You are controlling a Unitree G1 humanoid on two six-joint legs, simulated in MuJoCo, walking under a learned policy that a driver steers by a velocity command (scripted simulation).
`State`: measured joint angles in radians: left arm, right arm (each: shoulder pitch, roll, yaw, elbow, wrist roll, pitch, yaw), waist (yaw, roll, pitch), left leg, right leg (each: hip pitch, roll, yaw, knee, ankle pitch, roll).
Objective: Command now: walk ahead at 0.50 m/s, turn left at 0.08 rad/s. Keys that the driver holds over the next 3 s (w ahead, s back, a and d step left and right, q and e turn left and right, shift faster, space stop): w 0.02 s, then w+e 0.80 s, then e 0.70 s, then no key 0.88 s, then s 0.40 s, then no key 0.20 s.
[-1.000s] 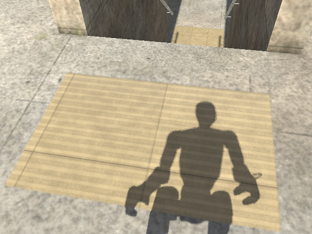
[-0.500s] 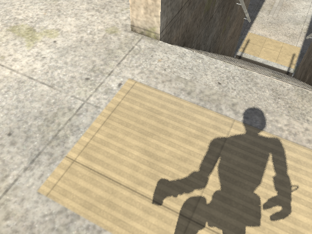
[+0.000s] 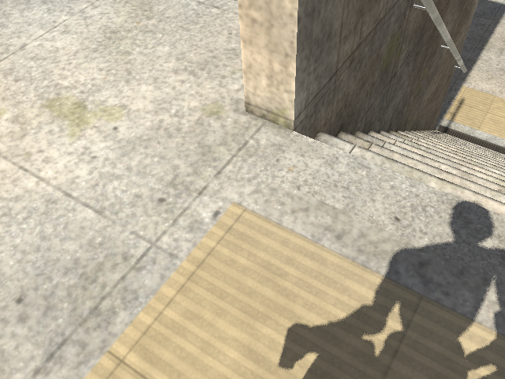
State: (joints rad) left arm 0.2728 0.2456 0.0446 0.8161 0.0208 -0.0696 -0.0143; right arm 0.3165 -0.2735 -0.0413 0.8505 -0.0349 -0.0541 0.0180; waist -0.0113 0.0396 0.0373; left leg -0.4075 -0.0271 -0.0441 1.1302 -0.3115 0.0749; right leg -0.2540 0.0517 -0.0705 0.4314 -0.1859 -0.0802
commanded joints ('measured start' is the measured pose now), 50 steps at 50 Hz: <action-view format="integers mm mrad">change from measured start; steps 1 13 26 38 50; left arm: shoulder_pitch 77 244 108 -276 -16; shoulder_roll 91 131 57 44 146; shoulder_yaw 18 27 33 7 56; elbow -4 86 4 -148 -83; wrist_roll -13 -11 13 16 -31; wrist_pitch -32 -11 60 66 56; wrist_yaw -3 13 -22 -65 19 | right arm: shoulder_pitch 51 -369 -52 78 -9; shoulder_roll -46 -25 -40 -105 -73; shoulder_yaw -6 26 -9 -35 -23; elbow -36 -163 -60 22 -73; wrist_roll -10 10 16 13 12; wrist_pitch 9 -8 -59 -53 2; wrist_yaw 13 9 -28 -30 -40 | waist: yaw -12 73 27 -32 18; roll -114 -119 57 35 -49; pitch -32 21 -35 57 -101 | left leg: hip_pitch -146 -140 281 385 -212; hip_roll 69 46 294 297 136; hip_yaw -3 66 -103 208 22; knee -19 -525 -963 -973 154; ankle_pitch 47 256 240 407 -89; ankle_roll -20 -80 78 59 -110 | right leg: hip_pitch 129 212 -338 -377 206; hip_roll -262 -226 -126 -128 -274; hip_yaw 274 273 119 -8 326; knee -247 -175 715 282 -49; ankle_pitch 256 446 -101 135 792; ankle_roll -128 -117 26 12 -216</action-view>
